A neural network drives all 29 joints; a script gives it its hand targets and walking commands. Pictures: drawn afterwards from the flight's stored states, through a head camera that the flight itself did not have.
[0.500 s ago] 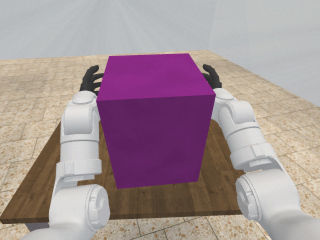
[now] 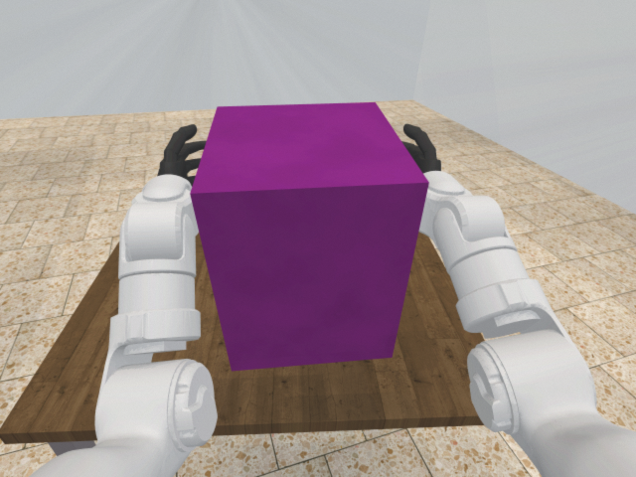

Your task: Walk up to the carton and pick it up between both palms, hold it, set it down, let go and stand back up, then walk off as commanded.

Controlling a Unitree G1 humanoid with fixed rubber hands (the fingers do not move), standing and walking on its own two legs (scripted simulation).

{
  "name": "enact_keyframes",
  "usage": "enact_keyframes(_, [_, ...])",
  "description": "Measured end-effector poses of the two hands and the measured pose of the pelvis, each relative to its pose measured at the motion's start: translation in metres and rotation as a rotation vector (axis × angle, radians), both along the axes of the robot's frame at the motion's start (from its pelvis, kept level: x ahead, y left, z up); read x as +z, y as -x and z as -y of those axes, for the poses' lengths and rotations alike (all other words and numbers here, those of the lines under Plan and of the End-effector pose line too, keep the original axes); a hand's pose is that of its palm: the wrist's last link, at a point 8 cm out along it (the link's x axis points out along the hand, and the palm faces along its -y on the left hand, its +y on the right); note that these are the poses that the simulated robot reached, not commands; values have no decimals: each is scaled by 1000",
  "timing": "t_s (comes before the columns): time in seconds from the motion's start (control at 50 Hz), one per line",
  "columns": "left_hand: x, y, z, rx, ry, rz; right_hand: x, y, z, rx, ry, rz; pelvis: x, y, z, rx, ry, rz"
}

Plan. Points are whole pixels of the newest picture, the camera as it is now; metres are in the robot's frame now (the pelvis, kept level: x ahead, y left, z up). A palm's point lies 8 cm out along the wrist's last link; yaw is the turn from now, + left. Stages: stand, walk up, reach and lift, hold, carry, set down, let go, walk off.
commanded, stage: hold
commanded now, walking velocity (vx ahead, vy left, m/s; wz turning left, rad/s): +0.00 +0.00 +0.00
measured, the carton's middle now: (305, 233) +0.35 +0.01 +0.21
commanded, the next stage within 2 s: none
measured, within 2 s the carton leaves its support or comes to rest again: neither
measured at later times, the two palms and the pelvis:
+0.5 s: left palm (176, 191) +0.36 +0.16 +0.26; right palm (422, 189) +0.37 -0.14 +0.27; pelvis +0.00 +0.00 +0.00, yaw +0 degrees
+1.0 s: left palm (176, 191) +0.37 +0.16 +0.26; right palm (422, 187) +0.37 -0.14 +0.27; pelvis +0.00 +0.00 +0.00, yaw +0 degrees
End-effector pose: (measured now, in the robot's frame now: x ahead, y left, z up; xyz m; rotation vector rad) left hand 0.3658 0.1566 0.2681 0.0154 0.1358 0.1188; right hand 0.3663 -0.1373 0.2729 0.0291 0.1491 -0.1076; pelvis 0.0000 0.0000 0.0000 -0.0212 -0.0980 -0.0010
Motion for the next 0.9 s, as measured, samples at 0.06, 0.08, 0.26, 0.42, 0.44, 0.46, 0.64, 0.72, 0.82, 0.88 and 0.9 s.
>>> enact_keyframes(0.06, [-1,-1,1,-2,2,-4,-1,-1,1,-2,0,-4,0,0,0,0,-1,2])
enact_keyframes(0.08, [-2,-2,1,-2,7,-9,-2,-1,1,-3,2,-9,0,-1,0,-1,-1,2])
enact_keyframes(0.26, [-3,-1,-1,1,-6,2,-3,-1,-1,4,10,1,0,-3,-1,4,2,-1])
enact_keyframes(0.42, [-4,2,-1,5,0,-3,-5,0,-1,4,-7,-5,0,-2,-1,3,1,8])
enact_keyframes(0.44, [-4,2,-1,5,0,-6,-5,0,-1,4,-7,-7,0,-2,-1,3,1,7])
enact_keyframes(0.46, [-4,2,0,4,-2,-7,-6,1,0,3,-5,-8,0,-1,-1,3,0,5])
enact_keyframes(0.64, [-2,0,0,3,4,-1,-3,-1,0,3,6,-3,0,-1,0,-2,0,-6])
enact_keyframes(0.72, [-2,0,-1,4,13,3,0,-1,-1,3,7,1,0,-2,0,1,0,1])
enact_keyframes(0.82, [-3,0,-2,3,14,0,0,-1,-2,2,2,-3,0,-3,0,4,0,2])
enact_keyframes(0.88, [-3,0,-1,3,4,0,-1,-2,-1,3,2,-2,0,-3,0,3,0,2])
enact_keyframes(0.9, [-3,0,-1,3,1,2,-1,-2,-1,4,3,0,0,-3,-1,3,1,2])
